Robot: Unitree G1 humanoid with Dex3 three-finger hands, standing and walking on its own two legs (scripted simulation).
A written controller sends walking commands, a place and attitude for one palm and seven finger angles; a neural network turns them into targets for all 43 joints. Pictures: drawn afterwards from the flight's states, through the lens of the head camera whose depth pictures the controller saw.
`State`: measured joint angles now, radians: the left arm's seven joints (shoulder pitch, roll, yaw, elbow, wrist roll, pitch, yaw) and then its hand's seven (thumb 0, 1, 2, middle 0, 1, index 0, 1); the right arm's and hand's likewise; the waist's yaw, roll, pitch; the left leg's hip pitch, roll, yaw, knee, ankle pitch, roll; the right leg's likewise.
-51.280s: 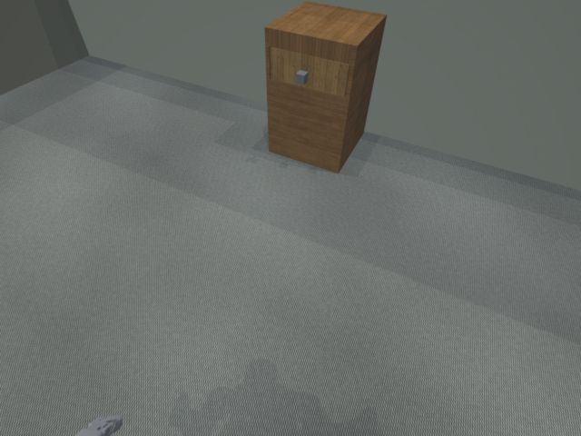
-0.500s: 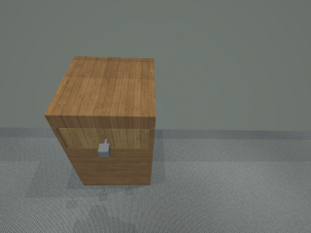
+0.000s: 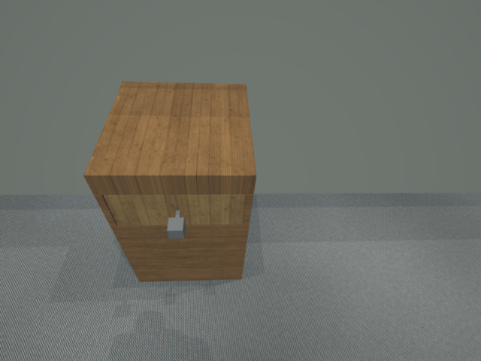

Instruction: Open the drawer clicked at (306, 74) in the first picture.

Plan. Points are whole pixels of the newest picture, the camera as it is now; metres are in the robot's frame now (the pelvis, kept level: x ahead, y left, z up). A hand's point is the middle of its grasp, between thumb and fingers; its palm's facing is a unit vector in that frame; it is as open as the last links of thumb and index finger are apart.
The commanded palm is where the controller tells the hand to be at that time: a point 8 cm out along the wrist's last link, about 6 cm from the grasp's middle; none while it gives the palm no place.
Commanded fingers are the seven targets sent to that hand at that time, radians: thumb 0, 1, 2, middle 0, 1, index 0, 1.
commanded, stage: come to a stop and stand still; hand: left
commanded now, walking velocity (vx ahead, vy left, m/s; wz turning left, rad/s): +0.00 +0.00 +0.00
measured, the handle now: (177, 222) +0.51 +0.20 -0.25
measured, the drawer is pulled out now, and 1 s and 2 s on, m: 0.00 0.00 0.00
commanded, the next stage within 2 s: look again from close up in 0.26 s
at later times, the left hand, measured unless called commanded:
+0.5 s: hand out of the picture -0.06 +0.15 -0.18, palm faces +0.02 -0.99 -0.15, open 7.4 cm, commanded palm none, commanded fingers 0.00 0.90 0.90 -0.20 -0.30 -0.20 -0.30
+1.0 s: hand out of the picture -0.03 +0.10 -0.17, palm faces -0.03 -0.99 -0.15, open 7.4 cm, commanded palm +0.10 +0.16 -0.07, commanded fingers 0.00 0.83 0.87 -0.20 -0.34 -0.20 -0.34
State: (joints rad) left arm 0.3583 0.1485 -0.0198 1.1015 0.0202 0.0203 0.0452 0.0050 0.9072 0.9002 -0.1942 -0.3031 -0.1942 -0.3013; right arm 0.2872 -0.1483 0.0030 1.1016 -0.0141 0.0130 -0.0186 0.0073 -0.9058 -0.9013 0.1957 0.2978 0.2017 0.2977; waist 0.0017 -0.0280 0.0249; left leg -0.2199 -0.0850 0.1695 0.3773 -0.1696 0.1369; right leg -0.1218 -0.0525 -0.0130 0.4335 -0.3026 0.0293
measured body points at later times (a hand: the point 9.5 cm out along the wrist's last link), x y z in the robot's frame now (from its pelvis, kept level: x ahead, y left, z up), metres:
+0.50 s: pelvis +0.00 +0.00 +0.00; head +0.00 +0.01 +0.45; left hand -0.06 +0.20 -0.16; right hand -0.01 -0.22 -0.16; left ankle +0.03 +0.02 -0.74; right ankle -0.04 -0.15 -0.74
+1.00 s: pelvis +0.00 -0.04 +0.00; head +0.01 -0.04 +0.45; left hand -0.03 +0.16 -0.16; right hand -0.01 -0.25 -0.16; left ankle +0.04 +0.02 -0.74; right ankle -0.04 -0.15 -0.74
